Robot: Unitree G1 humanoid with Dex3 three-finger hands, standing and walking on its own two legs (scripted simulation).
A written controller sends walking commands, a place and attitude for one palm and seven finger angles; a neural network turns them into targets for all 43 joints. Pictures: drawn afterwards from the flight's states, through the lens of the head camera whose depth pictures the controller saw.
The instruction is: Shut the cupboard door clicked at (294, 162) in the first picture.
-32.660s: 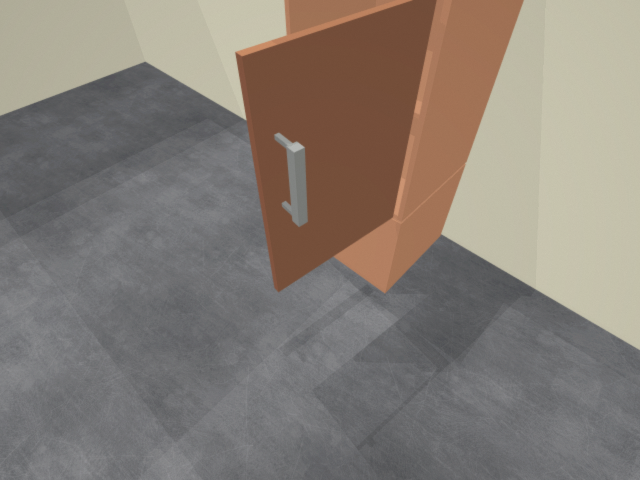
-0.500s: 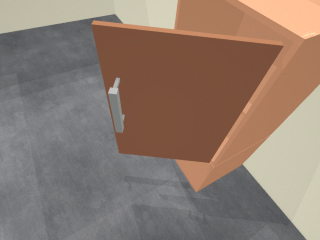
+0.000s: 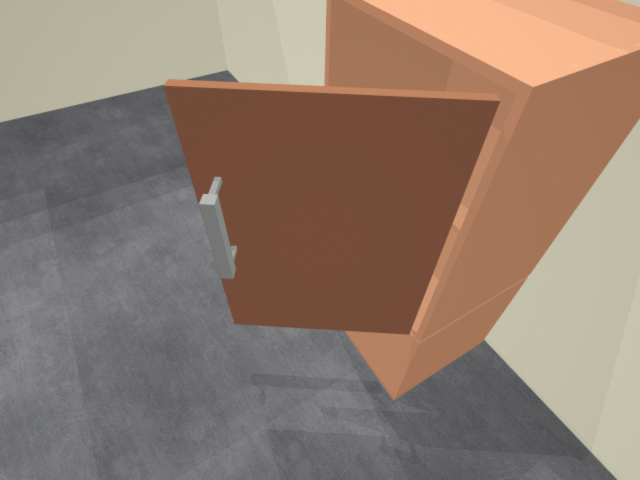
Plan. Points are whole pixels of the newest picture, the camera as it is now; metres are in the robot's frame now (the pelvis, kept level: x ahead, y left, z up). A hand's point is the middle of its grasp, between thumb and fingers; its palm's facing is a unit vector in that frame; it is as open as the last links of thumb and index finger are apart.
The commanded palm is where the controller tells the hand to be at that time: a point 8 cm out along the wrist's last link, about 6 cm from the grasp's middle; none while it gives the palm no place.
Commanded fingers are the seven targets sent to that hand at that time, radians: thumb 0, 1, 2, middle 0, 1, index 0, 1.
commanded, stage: come to a stop and stand still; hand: left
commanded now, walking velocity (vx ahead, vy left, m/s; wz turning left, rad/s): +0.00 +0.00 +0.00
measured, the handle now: (222, 230) +0.48 +0.19 +0.01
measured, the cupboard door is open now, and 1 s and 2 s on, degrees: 56 56 56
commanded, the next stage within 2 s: look again from close up in 0.26 s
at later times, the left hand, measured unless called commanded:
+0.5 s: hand out of the picture -0.01 +0.15 -0.18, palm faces +0.02 -0.98 -0.18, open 7.3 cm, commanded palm none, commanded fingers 0.00 0.90 0.90 -0.20 -0.30 -0.20 -0.30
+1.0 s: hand out of the picture +0.04 +0.19 -0.18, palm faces +0.00 -0.97 -0.23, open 7.4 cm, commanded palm +0.11 +0.24 -0.08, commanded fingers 0.00 0.90 0.90 -0.22 -0.32 -0.22 -0.32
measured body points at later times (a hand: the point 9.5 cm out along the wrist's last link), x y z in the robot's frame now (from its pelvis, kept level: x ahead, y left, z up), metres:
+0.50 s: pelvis +0.01 +0.00 -0.01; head +0.02 -0.01 +0.44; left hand -0.01 +0.21 -0.17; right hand +0.00 -0.22 -0.17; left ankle +0.02 +0.12 -0.74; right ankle -0.03 -0.11 -0.74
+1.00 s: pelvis +0.02 +0.01 -0.01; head +0.04 +0.01 +0.44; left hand +0.04 +0.24 -0.16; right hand +0.05 -0.22 -0.16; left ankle +0.02 +0.12 -0.74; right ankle -0.03 -0.11 -0.74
